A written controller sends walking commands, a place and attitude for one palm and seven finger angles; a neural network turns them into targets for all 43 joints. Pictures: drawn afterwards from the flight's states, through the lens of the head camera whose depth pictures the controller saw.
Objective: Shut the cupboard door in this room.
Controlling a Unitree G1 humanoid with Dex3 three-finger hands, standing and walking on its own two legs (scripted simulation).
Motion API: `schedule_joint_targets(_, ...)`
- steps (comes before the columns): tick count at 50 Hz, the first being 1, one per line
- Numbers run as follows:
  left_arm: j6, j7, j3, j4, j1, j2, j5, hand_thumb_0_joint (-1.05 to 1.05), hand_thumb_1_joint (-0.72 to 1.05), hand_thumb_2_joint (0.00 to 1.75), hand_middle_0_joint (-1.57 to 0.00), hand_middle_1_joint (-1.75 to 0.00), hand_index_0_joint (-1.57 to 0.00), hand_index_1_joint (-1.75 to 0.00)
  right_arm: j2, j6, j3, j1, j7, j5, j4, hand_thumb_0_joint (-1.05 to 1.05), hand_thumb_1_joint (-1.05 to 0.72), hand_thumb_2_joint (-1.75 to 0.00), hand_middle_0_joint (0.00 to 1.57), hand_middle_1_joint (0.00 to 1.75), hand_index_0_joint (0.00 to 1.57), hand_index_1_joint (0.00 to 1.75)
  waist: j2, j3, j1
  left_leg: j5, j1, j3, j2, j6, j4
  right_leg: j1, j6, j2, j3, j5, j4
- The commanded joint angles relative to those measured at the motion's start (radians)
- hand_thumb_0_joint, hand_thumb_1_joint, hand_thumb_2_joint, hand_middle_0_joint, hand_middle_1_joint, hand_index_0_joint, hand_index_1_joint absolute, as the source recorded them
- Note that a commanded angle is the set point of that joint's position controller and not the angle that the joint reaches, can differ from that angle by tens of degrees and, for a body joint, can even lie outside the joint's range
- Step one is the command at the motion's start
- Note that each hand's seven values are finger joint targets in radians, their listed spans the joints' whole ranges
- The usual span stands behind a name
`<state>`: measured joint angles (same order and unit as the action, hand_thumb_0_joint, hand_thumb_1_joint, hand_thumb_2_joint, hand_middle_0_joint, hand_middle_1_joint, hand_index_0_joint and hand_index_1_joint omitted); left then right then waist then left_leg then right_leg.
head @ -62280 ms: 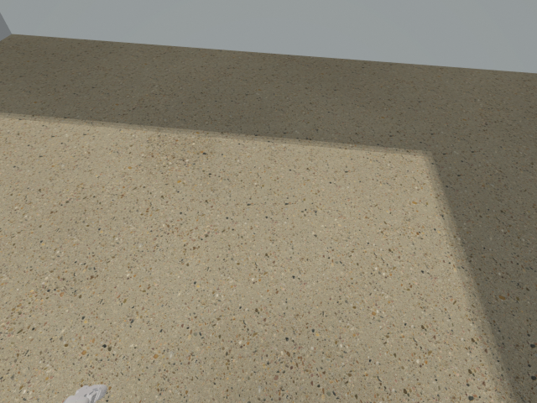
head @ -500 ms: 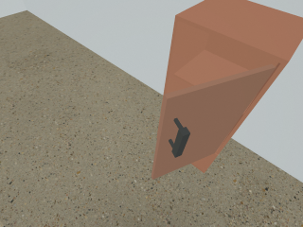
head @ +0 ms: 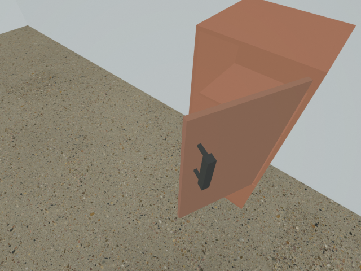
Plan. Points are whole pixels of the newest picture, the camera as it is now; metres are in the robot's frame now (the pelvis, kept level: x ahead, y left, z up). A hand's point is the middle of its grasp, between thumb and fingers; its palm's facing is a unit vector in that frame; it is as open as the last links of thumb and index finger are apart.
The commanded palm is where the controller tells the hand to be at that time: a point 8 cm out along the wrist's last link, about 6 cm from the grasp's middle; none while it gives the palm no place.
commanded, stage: look at it before walking up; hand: left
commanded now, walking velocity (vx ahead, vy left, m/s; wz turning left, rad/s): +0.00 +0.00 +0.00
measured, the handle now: (202, 166) +0.39 -0.03 -0.04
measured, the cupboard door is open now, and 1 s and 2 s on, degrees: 64 64 64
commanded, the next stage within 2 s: walk to a spot facing it in 0.16 s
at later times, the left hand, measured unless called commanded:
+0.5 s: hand out of the picture +0.05 +0.20 -0.18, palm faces -0.04 -0.96 -0.26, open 7.4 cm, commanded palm none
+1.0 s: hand out of the picture +0.09 +0.12 -0.16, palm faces -0.27 -0.92 -0.29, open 7.4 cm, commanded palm none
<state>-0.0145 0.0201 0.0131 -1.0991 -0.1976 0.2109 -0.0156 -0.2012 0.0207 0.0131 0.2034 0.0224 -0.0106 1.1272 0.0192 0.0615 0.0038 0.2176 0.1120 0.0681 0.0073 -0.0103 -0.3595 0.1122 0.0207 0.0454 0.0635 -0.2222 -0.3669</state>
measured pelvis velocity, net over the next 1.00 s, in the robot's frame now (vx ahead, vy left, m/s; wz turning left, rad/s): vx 0.00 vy -0.07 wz -0.38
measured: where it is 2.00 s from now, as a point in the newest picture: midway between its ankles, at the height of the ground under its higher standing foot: outside the picture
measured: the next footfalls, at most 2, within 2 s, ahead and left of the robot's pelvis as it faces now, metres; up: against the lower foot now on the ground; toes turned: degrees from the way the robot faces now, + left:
left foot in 1.32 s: +0.12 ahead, +0.07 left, +0.00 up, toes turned -36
right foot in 1.72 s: -0.01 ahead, -0.18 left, +0.00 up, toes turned -55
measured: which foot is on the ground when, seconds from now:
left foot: down 0.00-0.64, up 0.66-1.00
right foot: down 0.00-1.00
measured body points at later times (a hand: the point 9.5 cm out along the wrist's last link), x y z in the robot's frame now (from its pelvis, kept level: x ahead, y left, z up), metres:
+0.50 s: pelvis +0.00 -0.01 -0.01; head +0.03 -0.01 +0.44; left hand +0.05 +0.25 -0.16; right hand +0.06 -0.26 -0.16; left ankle -0.01 +0.11 -0.75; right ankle -0.02 -0.13 -0.74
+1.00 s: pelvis +0.00 -0.07 +0.00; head +0.05 -0.12 +0.44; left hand +0.11 +0.17 -0.13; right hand +0.04 -0.35 -0.16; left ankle +0.04 +0.12 -0.66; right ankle -0.01 -0.11 -0.75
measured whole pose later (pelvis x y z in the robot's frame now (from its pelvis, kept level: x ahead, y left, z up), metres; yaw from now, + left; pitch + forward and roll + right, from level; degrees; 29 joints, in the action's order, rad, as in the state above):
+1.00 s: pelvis +0.00 -0.07 +0.00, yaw -22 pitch +2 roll +3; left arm 0.02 0.01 0.07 -0.91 -0.28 0.18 -0.02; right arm -0.25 -0.06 0.06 0.05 0.03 -0.02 0.91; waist -0.01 0.12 0.05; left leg 0.35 0.50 -0.06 0.04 0.08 -1.09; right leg 0.27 -0.11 -0.10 -0.09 -0.21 -0.47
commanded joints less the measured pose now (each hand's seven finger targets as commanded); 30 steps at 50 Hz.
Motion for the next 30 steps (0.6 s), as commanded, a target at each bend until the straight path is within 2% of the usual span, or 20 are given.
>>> schedule_joint_targets(1, -0.013, 0.006, 0.03, 0.042, -0.025, 0.154, 0.005, 0.0, 0.9, 0.9, -0.2, -0.3, -0.2, -0.3, -0.154, 0.021, 0.028, -0.008, 0.007, 0.001, -0.057, 0.0, -0.9, -0.9, 0.2, 0.3, 0.2, 0.3, -0.019, -0.032, 0.012, -0.148, 0.007, -0.106, 0.114, -0.006, 0.067, 0.002, -0.026, 0.094, -0.071, 0.171, 0.061)
schedule_joint_targets(14, -0.014, 0.001, 0.035, 0.051, 0.015, 0.195, 0.006, 0.0, 0.9, 0.9, -0.2, -0.3, -0.2, -0.3, -0.204, 0.018, 0.031, -0.048, 0.006, -0.003, -0.07, 0.0, -0.9, -0.9, 0.2, 0.3, 0.2, 0.3, -0.018, -0.041, 0.005, -0.183, -0.023, -0.097, 0.121, 0.0, 0.06, 0.01, -0.034, 0.096, -0.088, 0.224, 0.063)
schedule_joint_targets(16, 0.006, 0.003, 0.03, 0.051, -0.01, 0.129, 0.008, 0.0, 0.9, 0.9, -0.2, -0.3, -0.2, -0.3, -0.129, 0.007, 0.021, -0.005, 0.011, -0.005, -0.068, 0.0, -0.9, -0.9, 0.2, 0.3, 0.2, 0.3, -0.021, -0.054, 0.002, -0.218, -0.042, -0.065, 0.131, 0.009, 0.021, 0.041, -0.026, 0.089, -0.09, 0.276, 0.017)
schedule_joint_targets(19, 0.028, 0.0, 0.042, 0.081, -0.014, 0.138, 0.005, 0.0, 0.9, 0.9, -0.2, -0.3, -0.2, -0.3, -0.146, -0.012, 0.037, -0.003, 0.018, -0.005, -0.094, 0.0, -0.9, -0.9, 0.2, 0.3, 0.2, 0.3, -0.045, -0.035, -0.002, -0.197, -0.047, -0.051, 0.158, 0.004, -0.018, 0.129, -0.026, 0.067, -0.109, 0.267, -0.062)
schedule_joint_targets(22, 0.043, -0.01, 0.055, 0.126, -0.011, 0.133, 0.001, 0.0, 0.9, 0.9, -0.2, -0.3, -0.2, -0.3, -0.179, -0.022, 0.059, -0.015, 0.021, -0.009, -0.141, 0.0, -0.9, -0.9, 0.2, 0.3, 0.2, 0.3, -0.092, -0.04, 0.0, -0.148, -0.041, -0.089, 0.225, -0.035, -0.009, 0.208, -0.016, 0.021, -0.094, 0.163, -0.188)
schedule_joint_targets(23, 0.049, -0.013, 0.059, 0.141, -0.012, 0.127, 0.0, 0.0, 0.9, 0.9, -0.2, -0.3, -0.2, -0.3, -0.188, -0.023, 0.068, -0.017, 0.02, -0.01, -0.154, 0.0, -0.9, -0.9, 0.2, 0.3, 0.2, 0.3, -0.134, -0.039, 0.0, -0.173, -0.047, -0.113, 0.269, -0.067, 0.0, 0.251, -0.011, 0.003, -0.078, 0.041, -0.272)
schedule_joint_targets(24, 0.055, -0.016, 0.061, 0.156, -0.013, 0.117, -0.003, 0.0, 0.9, 0.9, -0.2, -0.3, -0.2, -0.3, -0.195, -0.023, 0.075, -0.016, 0.02, -0.012, -0.165, 0.0, -0.9, -0.9, 0.2, 0.3, 0.2, 0.3, -0.181, -0.03, -0.001, -0.216, -0.043, -0.133, 0.325, -0.11, 0.014, 0.295, -0.004, -0.014, -0.053, -0.145, -0.382)
schedule_joint_targets(25, 0.061, -0.019, 0.065, 0.169, -0.014, 0.104, -0.004, 0.0, 0.9, 0.9, -0.2, -0.3, -0.2, -0.3, -0.198, -0.025, 0.081, -0.021, 0.017, -0.014, -0.176, 0.0, -0.9, -0.9, 0.2, 0.3, 0.2, 0.3, -0.21, -0.025, -0.002, -0.249, -0.042, -0.132, 0.363, -0.147, 0.022, 0.33, 0.0, -0.014, -0.038, -0.262, -0.47)
schedule_joint_targets(26, 0.064, -0.02, 0.067, 0.185, -0.002, 0.096, -0.004, 0.0, 0.9, 0.9, -0.2, -0.3, -0.2, -0.3, -0.194, -0.026, 0.083, -0.022, 0.017, -0.015, -0.189, 0.0, -0.9, -0.9, 0.2, 0.3, 0.2, 0.3, -0.19, -0.018, -0.004, -0.281, -0.034, -0.128, 0.381, -0.17, 0.012, 0.343, 0.001, -0.004, -0.036, -0.307, -0.511)
schedule_joint_targets(27, 0.062, -0.024, 0.071, 0.199, 0.002, 0.084, -0.006, 0.0, 0.9, 0.9, -0.2, -0.3, -0.2, -0.3, -0.193, -0.028, 0.087, -0.035, 0.014, -0.019, -0.199, 0.0, -0.9, -0.9, 0.2, 0.3, 0.2, 0.3, -0.193, -0.014, 0.0, -0.318, -0.014, -0.098, 0.379, -0.167, -0.01, 0.333, 0.001, 0.004, -0.023, -0.307, -0.503)
schedule_joint_targets(28, 0.059, -0.027, 0.073, 0.202, -0.017, 0.076, -0.006, 0.0, 0.9, 0.9, -0.2, -0.3, -0.2, -0.3, -0.191, -0.03, 0.089, -0.055, 0.012, -0.021, -0.207, 0.0, -0.9, -0.9, 0.2, 0.3, 0.2, 0.3, -0.191, -0.026, 0.011, -0.338, 0.005, -0.055, 0.366, -0.147, -0.046, 0.288, -0.001, 0.006, -0.005, -0.276, -0.454)
schedule_joint_targets(30, 0.049, -0.031, 0.081, 0.184, -0.114, 0.085, -0.005, 0.0, 0.9, 0.9, -0.2, -0.3, -0.2, -0.3, -0.195, -0.037, 0.093, -0.097, 0.007, -0.016, -0.226, 0.0, -0.9, -0.9, 0.2, 0.3, 0.2, 0.3, -0.152, -0.067, 0.056, -0.284, 0.051, 0.026, 0.317, -0.081, -0.187, 0.152, 0.0, -0.008, 0.03, -0.096, -0.269)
